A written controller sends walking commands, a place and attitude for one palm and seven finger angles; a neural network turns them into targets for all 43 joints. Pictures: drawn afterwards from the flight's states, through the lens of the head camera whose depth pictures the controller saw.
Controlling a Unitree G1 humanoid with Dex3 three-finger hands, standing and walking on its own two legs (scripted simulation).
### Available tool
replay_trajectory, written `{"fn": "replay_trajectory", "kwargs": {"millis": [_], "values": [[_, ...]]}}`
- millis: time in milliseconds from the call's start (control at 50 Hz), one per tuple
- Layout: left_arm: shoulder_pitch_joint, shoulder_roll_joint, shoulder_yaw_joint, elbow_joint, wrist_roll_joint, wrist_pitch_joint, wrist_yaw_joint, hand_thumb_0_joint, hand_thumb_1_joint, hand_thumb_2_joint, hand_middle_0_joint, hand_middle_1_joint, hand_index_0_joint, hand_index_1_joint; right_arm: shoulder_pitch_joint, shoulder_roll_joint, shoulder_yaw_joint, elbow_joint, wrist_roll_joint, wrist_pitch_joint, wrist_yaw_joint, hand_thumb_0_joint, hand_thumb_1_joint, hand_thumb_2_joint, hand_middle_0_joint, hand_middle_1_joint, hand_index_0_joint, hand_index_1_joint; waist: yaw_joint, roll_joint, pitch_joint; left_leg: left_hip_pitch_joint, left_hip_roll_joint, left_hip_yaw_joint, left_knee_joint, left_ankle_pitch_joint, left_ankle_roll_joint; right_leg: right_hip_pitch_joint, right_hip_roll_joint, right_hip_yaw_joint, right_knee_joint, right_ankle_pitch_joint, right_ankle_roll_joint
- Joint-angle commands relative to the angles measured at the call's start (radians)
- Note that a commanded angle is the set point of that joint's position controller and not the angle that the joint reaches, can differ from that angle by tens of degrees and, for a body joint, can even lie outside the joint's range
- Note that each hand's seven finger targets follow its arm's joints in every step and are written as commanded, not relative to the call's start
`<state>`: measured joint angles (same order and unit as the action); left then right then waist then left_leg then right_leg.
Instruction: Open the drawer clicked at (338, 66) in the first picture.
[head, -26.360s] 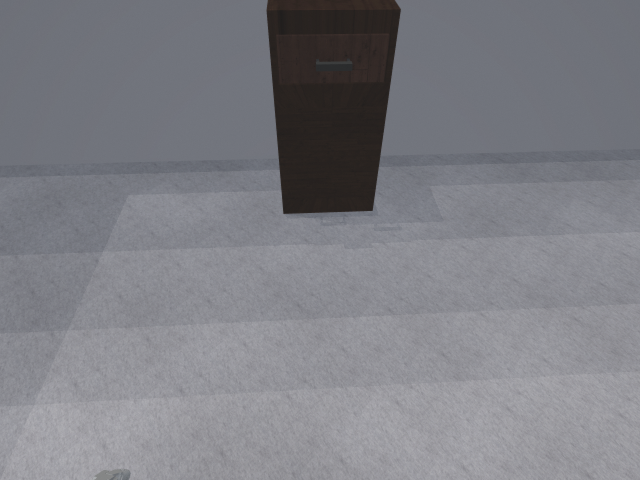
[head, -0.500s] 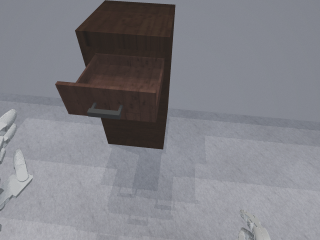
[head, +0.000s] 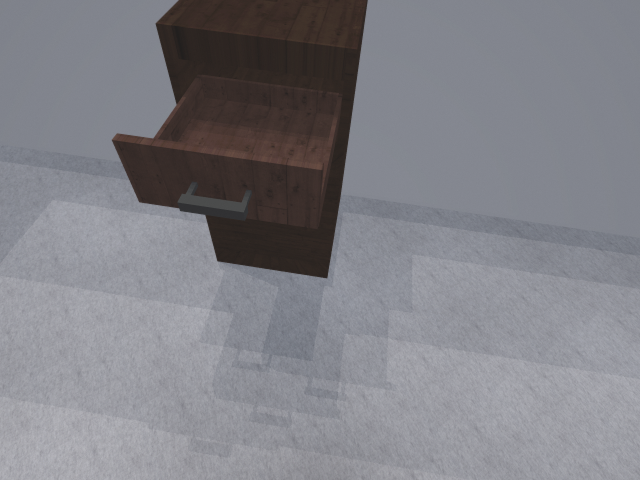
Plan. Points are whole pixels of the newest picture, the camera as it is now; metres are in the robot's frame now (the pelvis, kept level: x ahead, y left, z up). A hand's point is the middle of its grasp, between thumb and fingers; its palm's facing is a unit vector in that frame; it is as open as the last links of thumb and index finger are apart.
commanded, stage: let the arm hang, fingers relaxed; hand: left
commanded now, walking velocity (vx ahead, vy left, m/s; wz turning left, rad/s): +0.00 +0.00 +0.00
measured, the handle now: (217, 199) +0.58 +0.23 -0.06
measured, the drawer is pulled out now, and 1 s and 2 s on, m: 0.30 0.30 0.30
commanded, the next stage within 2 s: look to check the result in 0.74 s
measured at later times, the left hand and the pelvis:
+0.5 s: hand out of the picture -0.01 +0.17 -0.17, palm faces +0.02 -0.98 -0.18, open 7.4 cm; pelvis +0.00 +0.01 +0.00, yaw -1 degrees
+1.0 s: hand out of the picture -0.01 +0.16 -0.17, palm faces +0.02 -0.98 -0.18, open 7.4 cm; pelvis +0.00 +0.00 +0.01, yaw -1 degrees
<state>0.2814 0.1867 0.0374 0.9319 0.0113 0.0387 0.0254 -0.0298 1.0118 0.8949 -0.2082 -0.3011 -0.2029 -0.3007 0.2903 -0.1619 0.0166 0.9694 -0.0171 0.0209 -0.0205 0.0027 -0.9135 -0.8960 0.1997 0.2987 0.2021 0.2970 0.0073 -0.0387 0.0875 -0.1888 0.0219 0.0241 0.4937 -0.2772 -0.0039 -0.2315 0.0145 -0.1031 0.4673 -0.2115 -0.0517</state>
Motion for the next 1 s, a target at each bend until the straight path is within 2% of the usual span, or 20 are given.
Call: {"fn": "replay_trajectory", "kwargs": {"millis": [0, 20, 80, 100, 220, 360, 420, 520, 600, 620, 680, 800, 900, 980], "values": [[0.035, 0.109, 0.007, 0.031, -0.001, -0.038, -0.004, 0.000, 0.900, 0.900, -0.200, -0.300, -0.200, -0.300, 0.038, -0.086, -0.027, -0.001, 0.005, -0.022, -0.016, 0.000, -0.900, -0.900, 0.200, 0.300, 0.200, 0.300, -0.002, 0.142, -0.095, -0.026, 0.070, -0.067, -0.130, 0.114, 0.038, 0.115, -0.117, 0.143, -0.129, 0.093, -0.016], [0.041, 0.104, 0.005, 0.052, -0.001, -0.040, -0.002, 0.000, 0.900, 0.900, -0.200, -0.300, -0.200, -0.300, 0.051, -0.084, -0.029, 0.011, 0.008, -0.021, -0.018, 0.000, -0.900, -0.900, 0.200, 0.300, 0.200, 0.300, -0.003, 0.104, -0.082, -0.010, 0.079, -0.068, -0.134, 0.124, 0.039, 0.103, -0.113, 0.138, -0.136, 0.098, -0.017], [0.051, 0.098, -0.007, 0.108, -0.003, -0.039, -0.001, 0.000, 0.900, 0.900, -0.200, -0.300, -0.200, -0.300, 0.083, -0.077, -0.025, 0.055, 0.010, -0.019, -0.020, 0.000, -0.900, -0.900, 0.200, 0.300, 0.200, 0.300, -0.004, 0.087, -0.043, -0.011, 0.079, -0.064, -0.152, 0.115, 0.041, 0.085, -0.116, 0.136, -0.150, 0.077, -0.014], [0.052, 0.096, -0.008, 0.123, -0.004, -0.038, 0.000, 0.000, 0.900, 0.900, -0.200, -0.300, -0.200, -0.300, 0.095, -0.072, -0.024, 0.066, 0.010, -0.018, -0.021, 0.000, -0.900, -0.900, 0.200, 0.300, 0.200, 0.300, -0.006, 0.060, -0.027, -0.019, 0.078, -0.065, -0.157, 0.104, 0.041, 0.081, -0.115, 0.134, -0.155, 0.060, -0.014], [0.076, 0.085, -0.010, 0.178, -0.002, -0.039, 0.007, 0.000, 0.900, 0.900, -0.200, -0.300, -0.200, -0.300, 0.133, -0.050, -0.023, 0.118, 0.010, -0.013, -0.019, 0.000, -0.900, -0.900, 0.200, 0.300, 0.200, 0.300, -0.007, 0.029, -0.001, -0.011, 0.068, -0.052, -0.162, 0.061, 0.043, 0.042, -0.116, 0.141, -0.181, -0.041, -0.011], [0.079, 0.059, -0.009, 0.192, -0.001, -0.039, 0.013, 0.000, 0.900, 0.900, -0.200, -0.300, -0.200, -0.300, 0.152, -0.021, -0.024, 0.141, 0.005, -0.012, -0.020, 0.000, -0.900, -0.900, 0.200, 0.300, 0.200, 0.300, -0.010, 0.032, 0.045, -0.037, 0.062, -0.048, -0.171, 0.019, 0.044, 0.007, -0.113, 0.148, -0.189, -0.091, -0.008], [0.093, 0.046, -0.008, 0.190, 0.001, -0.041, 0.015, 0.000, 0.900, 0.900, -0.200, -0.300, -0.200, -0.300, 0.147, -0.012, -0.028, 0.142, 0.005, -0.016, -0.021, 0.000, -0.900, -0.900, 0.200, 0.300, 0.200, 0.300, -0.006, 0.060, 0.042, -0.025, 0.066, -0.050, -0.175, 0.020, 0.044, -0.008, -0.105, 0.151, -0.180, -0.076, -0.008], [0.089, 0.039, -0.005, 0.186, 0.002, -0.043, 0.015, 0.000, 0.900, 0.900, -0.200, -0.300, -0.200, -0.300, 0.149, -0.002, -0.031, 0.141, 0.007, -0.019, -0.022, 0.000, -0.900, -0.900, 0.200, 0.300, 0.200, 0.300, -0.005, 0.047, 0.056, -0.039, 0.067, -0.047, -0.176, 0.026, 0.042, -0.003, -0.104, 0.149, -0.175, -0.055, -0.006], [0.087, 0.036, -0.003, 0.185, 0.000, -0.045, 0.013, 0.000, 0.900, 0.900, -0.200, -0.300, -0.200, -0.300, 0.151, 0.004, -0.030, 0.141, 0.005, -0.024, -0.025, 0.000, -0.900, -0.900, 0.200, 0.300, 0.200, 0.300, -0.007, 0.077, 0.037, -0.037, 0.067, -0.049, -0.175, 0.053, 0.042, 0.022, -0.108, 0.145, -0.163, -0.008, -0.008], [0.091, 0.031, -0.003, 0.186, 0.001, -0.045, 0.015, 0.000, 0.900, 0.900, -0.200, -0.300, -0.200, -0.300, 0.148, 0.004, -0.032, 0.136, 0.008, -0.022, -0.026, 0.000, -0.900, -0.900, 0.200, 0.300, 0.200, 0.300, -0.006, 0.058, 0.034, -0.028, 0.071, -0.051, -0.172, 0.056, 0.043, 0.014, -0.104, 0.143, -0.163, -0.009, -0.008], [0.086, 0.033, -0.003, 0.184, 0.000, -0.047, 0.013, 0.000, 0.900, 0.900, -0.200, -0.300, -0.200, -0.300, 0.153, 0.001, -0.031, 0.139, 0.007, -0.027, -0.027, 0.000, -0.900, -0.900, 0.200, 0.300, 0.200, 0.300, -0.008, 0.059, 0.007, -0.020, 0.074, -0.051, -0.171, 0.095, 0.042, 0.044, -0.109, 0.137, -0.151, 0.042, -0.009], [0.086, 0.032, -0.005, 0.191, -0.001, -0.046, 0.014, 0.000, 0.900, 0.900, -0.200, -0.300, -0.200, -0.300, 0.148, -0.003, -0.031, 0.144, 0.006, -0.021, -0.026, 0.000, -0.900, -0.900, 0.200, 0.300, 0.200, 0.300, -0.011, 0.049, 0.037, -0.017, 0.069, -0.047, -0.172, 0.073, 0.039, 0.022, -0.112, 0.140, -0.169, 0.002, -0.009], [0.083, 0.034, -0.005, 0.191, -0.002, -0.047, 0.014, 0.000, 0.900, 0.900, -0.200, -0.300, -0.200, -0.300, 0.146, -0.005, -0.032, 0.143, 0.006, -0.022, -0.027, 0.000, -0.900, -0.900, 0.200, 0.300, 0.200, 0.300, -0.011, 0.072, 0.027, -0.009, 0.071, -0.046, -0.174, 0.078, 0.038, 0.029, -0.109, 0.144, -0.167, 0.015, -0.010], [0.083, 0.034, -0.005, 0.193, -0.001, -0.048, 0.014, 0.000, 0.900, 0.900, -0.200, -0.300, -0.200, -0.300, 0.145, -0.009, -0.033, 0.142, 0.008, -0.023, -0.027, 0.000, -0.900, -0.900, 0.200, 0.300, 0.200, 0.300, -0.012, 0.044, 0.022, -0.007, 0.075, -0.047, -0.177, 0.081, 0.038, 0.036, -0.108, 0.143, -0.168, 0.021, -0.007]]}}
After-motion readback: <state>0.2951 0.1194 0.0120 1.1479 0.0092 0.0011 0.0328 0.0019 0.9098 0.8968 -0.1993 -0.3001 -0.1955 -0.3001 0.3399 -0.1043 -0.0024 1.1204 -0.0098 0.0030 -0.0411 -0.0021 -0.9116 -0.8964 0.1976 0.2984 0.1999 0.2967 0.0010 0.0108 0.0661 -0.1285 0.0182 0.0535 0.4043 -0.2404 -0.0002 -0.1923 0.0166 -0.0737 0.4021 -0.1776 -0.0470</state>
